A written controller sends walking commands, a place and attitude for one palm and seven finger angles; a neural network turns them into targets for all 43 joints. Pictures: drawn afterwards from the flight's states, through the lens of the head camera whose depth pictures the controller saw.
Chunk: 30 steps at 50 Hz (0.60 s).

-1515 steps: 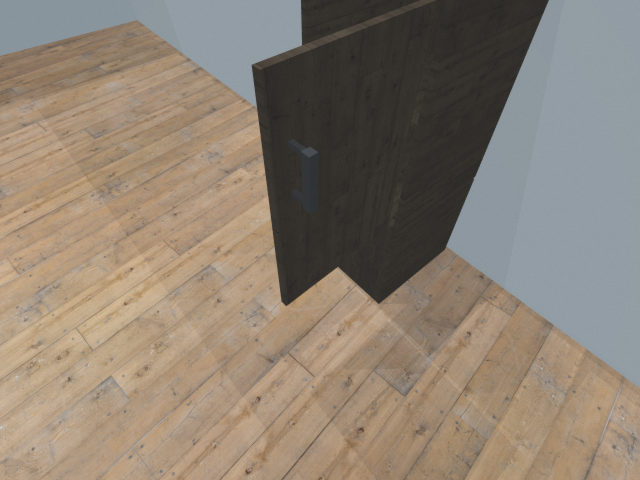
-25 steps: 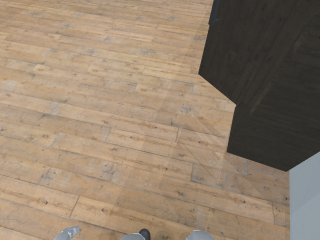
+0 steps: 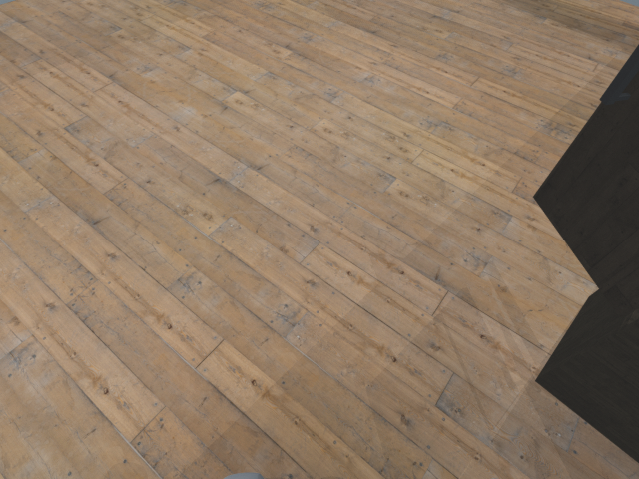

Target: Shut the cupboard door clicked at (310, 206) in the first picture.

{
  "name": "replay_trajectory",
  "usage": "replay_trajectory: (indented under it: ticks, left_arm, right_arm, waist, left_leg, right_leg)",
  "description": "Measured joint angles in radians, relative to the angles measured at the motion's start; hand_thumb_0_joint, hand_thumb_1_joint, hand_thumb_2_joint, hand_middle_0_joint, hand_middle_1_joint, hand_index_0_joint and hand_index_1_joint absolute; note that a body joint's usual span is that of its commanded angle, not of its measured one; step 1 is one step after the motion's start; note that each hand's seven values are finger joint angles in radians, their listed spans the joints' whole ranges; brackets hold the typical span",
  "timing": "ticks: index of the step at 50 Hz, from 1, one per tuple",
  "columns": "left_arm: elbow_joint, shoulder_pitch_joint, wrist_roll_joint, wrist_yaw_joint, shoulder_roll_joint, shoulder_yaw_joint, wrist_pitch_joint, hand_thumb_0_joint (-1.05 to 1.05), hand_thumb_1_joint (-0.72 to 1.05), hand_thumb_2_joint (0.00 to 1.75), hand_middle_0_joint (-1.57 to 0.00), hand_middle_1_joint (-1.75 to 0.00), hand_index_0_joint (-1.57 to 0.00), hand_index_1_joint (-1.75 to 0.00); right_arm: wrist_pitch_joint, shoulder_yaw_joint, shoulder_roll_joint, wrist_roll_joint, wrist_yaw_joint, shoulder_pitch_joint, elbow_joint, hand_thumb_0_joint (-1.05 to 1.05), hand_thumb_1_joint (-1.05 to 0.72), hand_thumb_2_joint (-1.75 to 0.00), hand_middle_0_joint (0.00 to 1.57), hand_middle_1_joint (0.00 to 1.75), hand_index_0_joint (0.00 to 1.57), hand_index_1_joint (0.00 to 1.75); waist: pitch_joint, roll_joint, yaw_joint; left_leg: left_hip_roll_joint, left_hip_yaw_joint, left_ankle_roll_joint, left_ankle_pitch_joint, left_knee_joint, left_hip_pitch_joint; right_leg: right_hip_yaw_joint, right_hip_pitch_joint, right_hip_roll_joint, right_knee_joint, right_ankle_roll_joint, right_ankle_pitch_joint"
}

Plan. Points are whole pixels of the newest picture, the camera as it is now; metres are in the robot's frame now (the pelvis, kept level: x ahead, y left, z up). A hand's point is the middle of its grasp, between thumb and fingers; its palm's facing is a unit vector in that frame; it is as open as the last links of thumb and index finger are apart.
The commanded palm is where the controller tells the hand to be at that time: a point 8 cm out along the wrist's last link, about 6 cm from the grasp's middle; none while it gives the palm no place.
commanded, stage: walk to a spot facing it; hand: left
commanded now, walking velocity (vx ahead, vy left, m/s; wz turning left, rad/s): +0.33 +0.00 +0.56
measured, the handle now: (634, 73) +0.83 -0.55 +0.07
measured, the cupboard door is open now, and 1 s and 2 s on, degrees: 58 58 58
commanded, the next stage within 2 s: turn to face it in 0.98 s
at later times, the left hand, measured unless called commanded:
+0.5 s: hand (200, 390) +0.24 +0.20 -0.14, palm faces +0.17 -0.95 -0.26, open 7.4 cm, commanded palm none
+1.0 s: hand (178, 399) +0.24 +0.24 -0.19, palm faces +0.51 -0.84 -0.20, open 7.4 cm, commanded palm none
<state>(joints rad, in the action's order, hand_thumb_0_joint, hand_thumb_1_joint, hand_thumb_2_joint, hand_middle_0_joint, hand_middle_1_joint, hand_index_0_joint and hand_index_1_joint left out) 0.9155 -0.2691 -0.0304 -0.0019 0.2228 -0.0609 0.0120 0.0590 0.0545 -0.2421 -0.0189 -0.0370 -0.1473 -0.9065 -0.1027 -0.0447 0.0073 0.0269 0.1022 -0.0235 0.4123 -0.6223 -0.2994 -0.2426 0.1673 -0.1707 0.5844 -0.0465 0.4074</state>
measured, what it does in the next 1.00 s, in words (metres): walks ahead, turning left: left foot, then right foot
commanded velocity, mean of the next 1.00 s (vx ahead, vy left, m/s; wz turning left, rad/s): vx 0.33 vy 0.00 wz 0.44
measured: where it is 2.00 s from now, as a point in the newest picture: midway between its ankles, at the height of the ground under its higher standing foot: (273, 355)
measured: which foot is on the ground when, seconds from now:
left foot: up 0.00-0.00, down 0.02-0.44, up 0.46-0.88, down 0.90-1.00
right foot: down 0.00-0.02, up 0.04-0.42, down 0.44-0.92, up 0.94-1.00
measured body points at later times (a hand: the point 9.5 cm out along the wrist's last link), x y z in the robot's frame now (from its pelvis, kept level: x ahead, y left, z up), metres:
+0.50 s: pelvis +0.16 -0.02 -0.01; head +0.21 -0.04 +0.44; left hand +0.23 +0.25 -0.12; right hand +0.18 -0.26 -0.17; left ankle +0.02 +0.10 -0.67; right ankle +0.23 -0.11 -0.73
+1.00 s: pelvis +0.35 +0.08 -0.01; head +0.39 +0.12 +0.43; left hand +0.21 +0.28 -0.17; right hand +0.59 -0.07 -0.14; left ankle +0.38 +0.18 -0.73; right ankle +0.30 -0.10 -0.64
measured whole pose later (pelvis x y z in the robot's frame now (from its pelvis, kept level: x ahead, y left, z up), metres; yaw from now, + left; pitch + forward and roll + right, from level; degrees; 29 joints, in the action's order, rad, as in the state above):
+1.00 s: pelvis +0.35 +0.08 -0.01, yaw +28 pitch +0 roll -1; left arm 1.03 -0.33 -0.02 0.01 0.20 -0.06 0.01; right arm -0.05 0.03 -0.22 -0.03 -0.02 -0.10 -0.88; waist -0.13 -0.02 0.02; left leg 0.00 0.12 0.09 0.25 -0.68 -0.43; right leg -0.11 0.32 -0.15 1.21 -0.04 0.49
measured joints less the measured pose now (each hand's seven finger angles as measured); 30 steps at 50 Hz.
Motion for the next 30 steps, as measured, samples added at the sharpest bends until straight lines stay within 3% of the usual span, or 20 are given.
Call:
replay_trajectory:
  ticks: [2,4,8,13,19,21,22,24,27,30]
  left_arm:
    - [0.019,-0.021,0.006,0.007,0.020,-0.011,-0.013,0.00,0.90,0.90,-0.20,-0.30,-0.21,-0.30]
    - [0.042,-0.023,0.002,0.009,0.037,-0.017,-0.041,0.01,0.90,0.90,-0.20,-0.30,-0.20,-0.30]
    - [0.048,0.006,-0.001,0.019,0.047,-0.024,-0.051,0.01,0.91,0.90,-0.20,-0.30,-0.20,-0.29]
    - [0.001,0.069,0.002,0.034,0.037,-0.019,-0.029,0.01,0.91,0.90,-0.20,-0.30,-0.20,-0.29]
    - [-0.031,0.119,0.005,0.044,0.013,-0.010,-0.012,0.01,0.91,0.90,-0.20,-0.30,-0.20,-0.29]
    - [-0.039,0.119,0.004,0.046,0.009,-0.006,0.005,0.01,0.91,0.90,-0.20,-0.30,-0.20,-0.29]
    - [-0.041,0.121,0.000,0.044,0.004,-0.005,0.021,0.01,0.90,0.90,-0.20,-0.30,-0.20,-0.29]
    - [-0.040,0.127,-0.002,0.034,-0.020,0.002,0.040,0.00,0.90,0.90,-0.20,-0.30,-0.20,-0.29]
    - [-0.025,0.092,-0.003,0.015,-0.049,0.007,0.045,0.00,0.90,0.90,-0.20,-0.30,-0.20,-0.29]
    - [0.009,0.041,-0.003,0.005,-0.069,0.010,0.044,0.00,0.90,0.90,-0.20,-0.30,-0.20,-0.29]
  right_arm:
    - [-0.028,-0.004,0.006,-0.005,0.001,0.009,0.017,0.00,-0.91,-0.89,0.20,0.30,0.20,0.30]
    - [-0.055,-0.012,0.016,-0.008,0.010,0.008,0.026,0.00,-0.91,-0.89,0.20,0.30,0.20,0.30]
    - [-0.077,-0.024,0.028,-0.009,0.033,-0.051,0.025,0.00,-0.91,-0.89,0.20,0.30,0.20,0.30]
    - [-0.080,-0.031,0.040,-0.006,0.039,-0.128,-0.031,0.00,-0.91,-0.89,0.20,0.30,0.21,0.30]
    - [-0.070,-0.025,0.048,-0.009,0.034,-0.191,-0.091,0.00,-0.90,-0.89,0.20,0.30,0.21,0.30]
    - [-0.067,-0.021,0.047,-0.007,0.034,-0.213,-0.104,0.00,-0.90,-0.89,0.20,0.30,0.21,0.30]
    - [-0.066,-0.017,0.044,-0.002,0.033,-0.220,-0.112,0.00,-0.90,-0.89,0.20,0.30,0.21,0.30]
    - [-0.054,-0.008,0.031,0.003,0.035,-0.200,-0.127,0.00,-0.90,-0.89,0.20,0.30,0.21,0.30]
    - [-0.054,0.003,0.022,0.000,0.032,-0.165,-0.126,0.01,-0.91,-0.89,0.20,0.30,0.20,0.30]
    - [-0.052,0.009,0.019,-0.002,0.023,-0.132,-0.103,0.01,-0.91,-0.89,0.20,0.30,0.20,0.30]
  waist:
    - [0.006,-0.020,0.004]
    - [0.005,-0.026,0.006]
    - [0.018,0.000,-0.007]
    - [0.021,0.030,-0.015]
    - [0.027,0.051,-0.038]
    - [0.037,0.057,-0.045]
    - [0.039,0.064,-0.045]
    - [0.019,0.090,-0.041]
    - [0.013,0.086,-0.038]
    - [0.030,0.076,-0.045]
  left_leg:
    - [-0.019,-0.001,0.031,-0.112,0.034,0.010]
    - [-0.024,-0.005,0.048,-0.086,0.005,0.015]
    - [-0.030,-0.047,0.048,-0.088,0.093,0.081]
    - [-0.037,-0.099,0.048,-0.121,0.216,0.176]
    - [-0.035,-0.129,0.023,-0.058,0.229,0.250]
    - [-0.030,-0.144,0.012,0.005,0.166,0.248]
    - [-0.026,-0.147,0.024,0.048,0.074,0.214]
    - [-0.031,-0.166,0.053,0.112,-0.231,0.096]
    - [-0.029,-0.128,0.060,0.009,-0.546,-0.078]
    - [0.009,-0.092,0.042,-0.100,-0.596,-0.202]
  right_leg:
    - [0.026,0.054,-0.021,0.150,-0.010,0.073]
    - [0.105,0.148,0.007,0.369,-0.004,0.126]
    - [0.168,0.292,0.044,0.524,-0.003,0.019]
    - [0.204,0.381,0.046,0.394,-0.017,-0.118]
    - [0.188,0.337,0.072,0.114,-0.017,-0.207]
    - [0.174,0.269,0.094,0.026,-0.007,-0.214]
    - [0.168,0.252,0.100,0.015,0.016,-0.178]
    - [0.136,0.242,0.105,0.064,0.057,-0.142]
    - [0.102,0.166,0.095,0.005,0.071,-0.146]
    - [0.058,0.078,0.090,-0.097,0.068,-0.154]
